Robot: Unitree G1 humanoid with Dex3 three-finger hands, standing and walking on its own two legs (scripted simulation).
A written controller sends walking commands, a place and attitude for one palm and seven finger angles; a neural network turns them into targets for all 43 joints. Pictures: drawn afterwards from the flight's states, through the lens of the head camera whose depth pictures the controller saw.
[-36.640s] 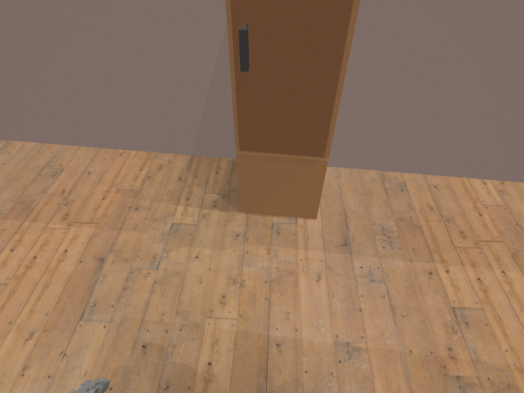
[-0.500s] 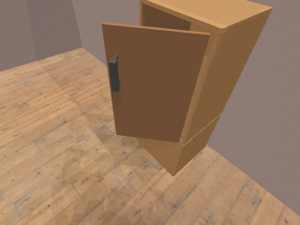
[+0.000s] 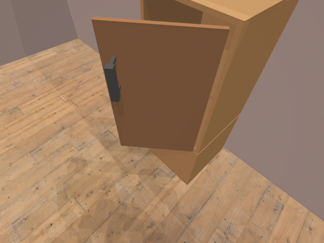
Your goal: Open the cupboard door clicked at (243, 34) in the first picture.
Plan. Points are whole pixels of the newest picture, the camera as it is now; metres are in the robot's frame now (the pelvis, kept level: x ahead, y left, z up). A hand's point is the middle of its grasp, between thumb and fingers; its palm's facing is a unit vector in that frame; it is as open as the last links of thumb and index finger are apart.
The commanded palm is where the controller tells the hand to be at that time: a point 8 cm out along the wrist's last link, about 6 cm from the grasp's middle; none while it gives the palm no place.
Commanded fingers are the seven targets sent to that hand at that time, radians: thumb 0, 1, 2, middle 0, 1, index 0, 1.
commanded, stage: come to a stop and stand still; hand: left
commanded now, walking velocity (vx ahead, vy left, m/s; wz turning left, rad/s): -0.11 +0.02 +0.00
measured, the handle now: (114, 79) +0.54 +0.18 +0.09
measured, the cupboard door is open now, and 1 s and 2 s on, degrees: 41 41 41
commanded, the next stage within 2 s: look again from close up in 0.56 s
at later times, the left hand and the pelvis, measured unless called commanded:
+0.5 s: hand out of the picture -0.02 +0.18 -0.16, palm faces +0.00 -0.97 -0.23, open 7.3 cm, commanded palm none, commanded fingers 0.00 0.90 0.90 -0.20 -0.30 -0.20 -0.30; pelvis -0.05 +0.00 +0.00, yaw +0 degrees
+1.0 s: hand out of the picture +0.04 +0.16 -0.17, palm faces -0.01 -0.98 -0.21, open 7.3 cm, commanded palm none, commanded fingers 0.00 0.90 0.90 -0.20 -0.30 -0.20 -0.30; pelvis +0.00 -0.03 +0.01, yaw +0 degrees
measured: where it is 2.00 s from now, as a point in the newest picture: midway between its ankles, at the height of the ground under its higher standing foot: outside the picture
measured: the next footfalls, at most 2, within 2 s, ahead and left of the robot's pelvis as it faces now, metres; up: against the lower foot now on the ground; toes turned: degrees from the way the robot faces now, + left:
none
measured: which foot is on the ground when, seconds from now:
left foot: down 0.00-1.00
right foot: down 0.00-1.00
